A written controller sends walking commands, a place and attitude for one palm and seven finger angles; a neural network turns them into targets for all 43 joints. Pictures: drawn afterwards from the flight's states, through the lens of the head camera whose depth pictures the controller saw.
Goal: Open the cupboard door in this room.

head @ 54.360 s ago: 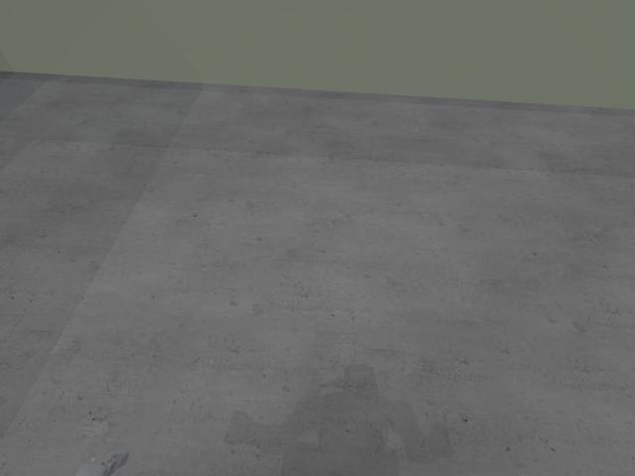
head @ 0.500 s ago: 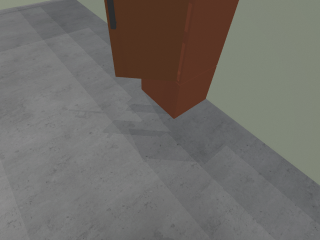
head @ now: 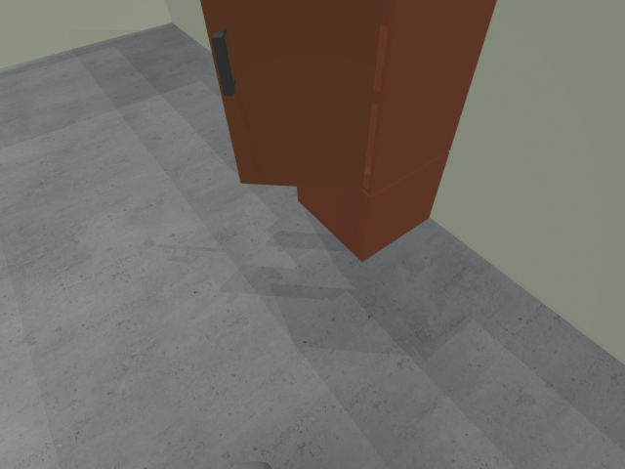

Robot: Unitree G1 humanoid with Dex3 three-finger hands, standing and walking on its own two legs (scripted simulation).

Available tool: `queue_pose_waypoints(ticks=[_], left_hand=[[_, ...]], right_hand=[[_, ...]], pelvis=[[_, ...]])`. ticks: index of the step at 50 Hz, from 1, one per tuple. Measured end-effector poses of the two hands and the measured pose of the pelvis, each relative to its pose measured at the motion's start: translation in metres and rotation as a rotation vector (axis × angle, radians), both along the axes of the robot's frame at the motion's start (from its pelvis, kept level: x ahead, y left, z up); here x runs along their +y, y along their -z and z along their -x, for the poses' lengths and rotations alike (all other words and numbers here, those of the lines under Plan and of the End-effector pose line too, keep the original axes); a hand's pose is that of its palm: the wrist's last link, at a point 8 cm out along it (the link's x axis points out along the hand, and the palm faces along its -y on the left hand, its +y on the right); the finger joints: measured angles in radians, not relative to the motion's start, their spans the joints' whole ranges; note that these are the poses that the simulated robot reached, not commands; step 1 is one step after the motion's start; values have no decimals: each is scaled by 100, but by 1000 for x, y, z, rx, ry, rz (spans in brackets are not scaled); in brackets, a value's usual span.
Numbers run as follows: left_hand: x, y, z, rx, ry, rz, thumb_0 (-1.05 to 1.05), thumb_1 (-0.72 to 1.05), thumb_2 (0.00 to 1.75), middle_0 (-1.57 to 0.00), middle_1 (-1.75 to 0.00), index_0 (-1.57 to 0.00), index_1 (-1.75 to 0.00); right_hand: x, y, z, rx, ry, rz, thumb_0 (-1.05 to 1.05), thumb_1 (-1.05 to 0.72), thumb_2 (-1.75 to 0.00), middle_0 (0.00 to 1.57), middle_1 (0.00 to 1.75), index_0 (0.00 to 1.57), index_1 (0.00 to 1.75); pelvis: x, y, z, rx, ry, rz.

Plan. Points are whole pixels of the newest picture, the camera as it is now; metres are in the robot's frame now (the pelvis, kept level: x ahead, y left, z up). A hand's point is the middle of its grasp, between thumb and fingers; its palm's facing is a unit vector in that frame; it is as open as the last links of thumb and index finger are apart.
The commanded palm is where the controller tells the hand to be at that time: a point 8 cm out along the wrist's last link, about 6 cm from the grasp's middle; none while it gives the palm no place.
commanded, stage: take the last steps up to it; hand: left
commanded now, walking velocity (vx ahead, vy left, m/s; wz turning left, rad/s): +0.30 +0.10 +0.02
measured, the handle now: (226, 62) +0.98 +0.27 +0.05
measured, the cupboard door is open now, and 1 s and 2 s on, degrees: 47 47 47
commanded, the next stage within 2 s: come to a stop and stand still in 0.88 s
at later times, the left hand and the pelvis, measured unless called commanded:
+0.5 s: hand (164, 430) +0.20 +0.26 -0.17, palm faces +0.05 -0.99 -0.16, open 7.4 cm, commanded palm none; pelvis +0.18 +0.07 +0.00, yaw -1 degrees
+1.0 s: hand (187, 333) +0.37 +0.27 -0.18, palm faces +0.06 -0.98 -0.17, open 7.2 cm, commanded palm none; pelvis +0.38 +0.08 -0.01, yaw -1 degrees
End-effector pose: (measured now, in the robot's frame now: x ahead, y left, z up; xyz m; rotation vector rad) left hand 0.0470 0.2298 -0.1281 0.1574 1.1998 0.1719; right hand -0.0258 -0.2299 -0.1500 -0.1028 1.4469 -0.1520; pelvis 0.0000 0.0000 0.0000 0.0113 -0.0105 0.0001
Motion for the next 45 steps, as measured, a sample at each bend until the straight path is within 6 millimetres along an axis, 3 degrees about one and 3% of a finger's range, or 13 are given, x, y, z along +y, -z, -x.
queue_pose_waypoints(ticks=[7, 11, 15, 19, 21, 25, 30, 34, 36, 39, 42, 45], left_hand=[[4, 5, 31, 192, -79, 49, 0, 93, 90, -21, -30, -20, -30], [14, 14, 39, 291, -134, 84, 0, 92, 90, -21, -30, -20, -30], [33, 32, 30, 377, -154, 112, 0, 91, 90, -21, -30, -20, -30], [56, 33, -23, 350, -107, 93, 0, 91, 90, -20, -30, -20, -30], [65, 29, -63, 289, -81, 79, 0, 91, 90, -20, -30, -20, -30], [76, 17, -150, 140, -23, 56, 0, 91, 90, -20, -30, -20, -30], [73, 2, -253, -19, 50, 31, 0, 91, 90, -20, -30, -20, -30], [62, 2, -320, -104, 99, 7, 0, 91, 90, -20, -30, -20, -30], [57, 4, -340, -127, 102, 0, 0, 91, 90, -20, -30, -20, -30], [53, 3, -346, -102, 76, 6, 0, 91, 90, -20, -30, -20, -30], [53, 5, -339, -26, 41, 20, -1, 91, 90, -20, -30, -20, -30], [65, 8, -330, 56, 8, 21, -1, 94, 90, -21, -30, -20, -30]], right_hand=[[2, -20, -122, -157, -78, 31, 1, -91, -90, 20, 30, 20, 30], [24, -23, -195, -236, -143, 41, 1, -91, -90, 19, 30, 20, 30], [51, -17, -258, -334, -179, 67, 1, -91, -90, 20, 30, 20, 30], [72, -20, -274, -346, -148, 63, 0, -91, -90, 20, 30, 20, 30], [80, -20, -270, -316, -120, 55, 0, -91, -90, 20, 30, 20, 30], [70, -23, -262, -253, -60, 85, -2, -95, -90, 20, 30, 21, 30], [62, -14, -243, -108, -11, 67, -1, -94, -90, 20, 30, 21, 30], [57, 1, -235, -3, 36, 36, 0, -92, -90, 20, 30, 21, 30], [54, 7, -240, 42, 46, 23, 0, -92, -90, 20, 30, 20, 30], [53, 2, -265, 58, 41, 18, 1, -91, -90, 20, 30, 20, 30], [55, -7, -309, 14, 26, 24, 1, -91, -90, 20, 30, 20, 30], [62, -14, -360, -58, 3, 28, 1, -91, -90, 20, 30, 20, 30]], pelvis=[[11, -8, -49, 21, -15, -2], [30, -2, -83, 22, -22, 7], [55, 15, -118, 18, -18, 17], [66, 11, -144, 11, 6, 3], [69, 6, -156, 12, 11, 1], [74, -2, -182, 16, 20, -1], [70, -3, -220, 15, 24, -7], [57, 8, -257, 11, 29, -24], [53, 13, -272, 6, 26, -10], [52, 7, -293, 3, 12, 6], [55, 0, -316, 13, 10, 9], [60, -4, -338, 21, 10, 10]])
